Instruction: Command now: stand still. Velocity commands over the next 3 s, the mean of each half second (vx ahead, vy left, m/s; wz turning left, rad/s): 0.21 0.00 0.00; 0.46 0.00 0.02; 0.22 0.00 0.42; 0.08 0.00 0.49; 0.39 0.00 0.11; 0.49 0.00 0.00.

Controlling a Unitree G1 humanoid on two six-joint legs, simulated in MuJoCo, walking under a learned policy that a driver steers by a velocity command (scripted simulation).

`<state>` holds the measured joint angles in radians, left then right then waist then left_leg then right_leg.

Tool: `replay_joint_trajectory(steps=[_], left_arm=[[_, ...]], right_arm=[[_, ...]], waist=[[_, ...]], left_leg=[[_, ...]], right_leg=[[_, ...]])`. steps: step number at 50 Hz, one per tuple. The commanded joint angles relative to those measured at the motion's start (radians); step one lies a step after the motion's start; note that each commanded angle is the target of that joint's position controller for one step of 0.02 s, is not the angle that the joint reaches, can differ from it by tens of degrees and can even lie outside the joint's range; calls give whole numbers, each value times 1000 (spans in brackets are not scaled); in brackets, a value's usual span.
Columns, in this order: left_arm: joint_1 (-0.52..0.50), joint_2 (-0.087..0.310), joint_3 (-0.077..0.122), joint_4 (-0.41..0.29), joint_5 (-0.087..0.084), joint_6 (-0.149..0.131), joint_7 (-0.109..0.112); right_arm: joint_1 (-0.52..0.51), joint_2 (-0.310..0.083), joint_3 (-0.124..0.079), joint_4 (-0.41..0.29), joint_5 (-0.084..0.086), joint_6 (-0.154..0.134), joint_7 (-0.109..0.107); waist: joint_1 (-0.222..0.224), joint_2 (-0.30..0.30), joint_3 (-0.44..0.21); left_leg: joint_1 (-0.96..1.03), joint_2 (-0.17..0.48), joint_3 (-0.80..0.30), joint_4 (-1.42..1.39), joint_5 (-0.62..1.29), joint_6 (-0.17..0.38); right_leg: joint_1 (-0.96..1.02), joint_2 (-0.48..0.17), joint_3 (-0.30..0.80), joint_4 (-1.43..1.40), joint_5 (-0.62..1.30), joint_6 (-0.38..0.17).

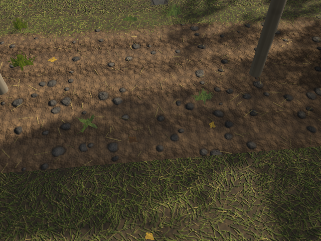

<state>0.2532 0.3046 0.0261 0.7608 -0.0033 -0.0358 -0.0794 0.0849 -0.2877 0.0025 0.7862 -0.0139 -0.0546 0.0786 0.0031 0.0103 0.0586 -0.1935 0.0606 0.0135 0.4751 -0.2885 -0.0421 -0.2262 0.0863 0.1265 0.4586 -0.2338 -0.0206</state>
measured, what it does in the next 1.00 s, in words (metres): goes down: right foot, then right foot 0.20 m lower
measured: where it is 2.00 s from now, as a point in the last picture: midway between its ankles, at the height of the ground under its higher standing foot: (188, 204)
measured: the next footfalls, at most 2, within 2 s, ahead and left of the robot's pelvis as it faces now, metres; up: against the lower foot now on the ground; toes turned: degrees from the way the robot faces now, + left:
right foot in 0.64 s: +0.24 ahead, -0.12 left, -0.02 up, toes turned -2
right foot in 0.84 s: +0.36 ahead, -0.15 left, -0.20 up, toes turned -2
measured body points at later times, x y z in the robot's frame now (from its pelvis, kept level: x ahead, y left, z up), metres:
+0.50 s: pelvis +0.10 +0.02 -0.01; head +0.10 +0.01 +0.44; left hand +0.24 +0.27 -0.11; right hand +0.11 -0.24 -0.14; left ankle -0.03 +0.14 -0.74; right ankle +0.06 -0.10 -0.68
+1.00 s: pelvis +0.40 -0.09 -0.21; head +0.44 -0.10 +0.24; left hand +0.50 +0.15 -0.35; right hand +0.33 -0.33 -0.35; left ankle +0.33 +0.11 -0.72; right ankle +0.32 -0.15 -0.93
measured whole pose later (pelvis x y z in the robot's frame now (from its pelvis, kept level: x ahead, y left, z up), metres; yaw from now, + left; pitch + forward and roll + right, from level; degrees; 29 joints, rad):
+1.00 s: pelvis +0.40 -0.09 -0.21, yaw +0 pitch +4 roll +2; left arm 0.21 0.20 0.04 0.95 -0.02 -0.06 -0.04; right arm 0.47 -0.20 -0.06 0.98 0.04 -0.09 -0.03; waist -0.09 -0.01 0.00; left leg -0.74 0.07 -0.13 1.75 -0.47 0.03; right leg -0.23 0.03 -0.06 0.62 -0.44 -0.08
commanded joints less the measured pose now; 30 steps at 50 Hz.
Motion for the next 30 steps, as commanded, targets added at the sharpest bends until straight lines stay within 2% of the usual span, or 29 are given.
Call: replay_joint_trajectory(steps=[1,5,6,7,8,9,10,11,13,15,17,18,19,20,21,22,23,24,25,26,27,28,29,30], left_arm=[[19,132,32,-50,0,-9,2],[13,136,33,-47,1,-7,3],[34,134,34,-39,2,-4,4],[56,152,42,-34,10,-1,9],[74,184,58,-35,27,-1,21],[84,180,62,-40,40,-7,34],[83,159,57,-51,44,-18,48],[77,132,48,-62,45,-31,60],[44,113,39,-82,37,-54,73],[21,120,34,-102,30,-59,74],[-2,133,36,-111,35,-54,72],[-36,132,38,-126,44,-54,70],[-83,116,38,-151,56,-58,61],[-114,49,23,-164,77,-72,48],[-131,10,18,-172,82,-85,44],[-129,4,20,-166,76,-83,49],[-130,9,24,-165,78,-81,50],[-146,-13,21,-166,89,-75,44],[-171,-38,9,-168,98,-75,37],[-193,-62,-3,-175,98,-74,27],[-98,-75,-11,-141,105,-80,10],[26,-52,-5,-115,97,-78,-1],[204,-14,12,-82,89,-77,-8],[17,19,7,-132,106,-79,3]], right_arm=[[-22,-129,-34,-50,1,-11,-3],[-24,-139,-39,-38,1,-8,-5],[0,-137,-39,-24,1,-4,-6],[24,-155,-47,-12,-5,2,-12],[40,-191,-64,-4,-22,4,-25],[46,-189,-67,-3,-34,-2,-37],[43,-167,-63,-13,-36,-13,-50],[29,-141,-56,-23,-34,-26,-63],[14,-92,-40,-46,-29,-46,-89],[68,-82,-35,-48,-32,-53,-98],[170,-96,-37,-27,-46,-63,-95],[250,-113,-43,-6,-49,-72,-97],[369,-151,-55,22,-52,-82,-104],[477,-184,-64,40,-62,-88,-106],[511,-141,-54,51,-65,-94,-104],[476,-100,-42,57,-61,-94,-98],[431,-77,-35,51,-55,-91,-96],[433,-72,-27,62,-52,-78,-100],[402,-69,-24,49,-40,-69,-104],[347,-65,-21,28,-31,-58,-104],[296,-66,-20,-5,-86,-44,-110],[214,-99,-23,-37,-112,-43,-98],[109,-132,-30,-81,-102,-57,-85],[227,-121,-33,-35,-106,-77,-89]], waist=[[-10,15,-97],[-9,10,-99],[-8,8,-96],[-4,2,-63],[3,2,-26],[7,-3,17],[10,-11,40],[15,-22,33],[15,-56,2],[-5,-76,2],[-42,-62,7],[-72,-12,-7],[-112,97,-34],[-168,188,-27],[-167,106,52],[-131,46,98],[-110,43,99],[-112,32,98],[-104,47,94],[-87,59,74],[-52,88,46],[27,76,45],[141,43,28],[12,62,59]], left_leg=[[77,7,8,-55,198,9],[68,1,13,-63,221,8],[65,1,11,-80,137,10],[42,-5,11,-95,-11,25],[8,-6,5,-98,-194,62],[-25,5,-16,-108,-301,102],[-45,11,-35,-114,-330,135],[-43,11,-42,-110,-294,156],[10,4,-35,-78,-161,166],[66,-24,-2,-27,-126,157],[148,-40,7,-10,-98,160],[224,-18,-43,-36,-55,188],[369,70,-197,-84,54,266],[509,268,-455,-171,228,395],[509,395,-524,-216,266,426],[470,386,-452,-201,262,388],[430,339,-371,-198,251,353],[399,280,-295,-193,141,321],[315,222,-231,-213,106,292],[174,155,-167,-230,29,262],[-46,97,-102,-174,-1,228],[-228,86,-73,-125,37,234],[-422,46,-11,26,125,233],[-108,82,-76,127,-65,204]], right_leg=[[4,-56,5,-74,231,-2],[32,-56,-5,-73,276,-1],[41,-57,-4,-89,194,-3],[33,-56,1,-105,40,-20],[15,-52,11,-111,-210,-52],[-16,-66,41,-121,-373,-87],[-20,-91,80,-130,-427,-122],[3,-119,113,-138,-412,-152],[33,-179,178,-167,-324,-205],[4,-209,207,-166,-249,-239],[-57,-201,180,-83,-159,-242],[-123,-160,120,34,-104,-218],[-276,-59,-11,275,-87,-151],[-506,6,-82,557,-332,-84],[-671,-60,-9,712,-439,-68],[-703,-112,-2,770,-395,-47],[-693,-139,-30,735,-339,-37],[-675,-156,-70,666,-284,-33],[-583,-158,-114,555,-246,-25],[-409,-135,-159,458,-210,-17],[-175,-104,-164,576,5,-20],[-10,-86,-193,599,104,-28],[228,-31,-266,585,136,-32],[-157,-211,10,372,374,-23]])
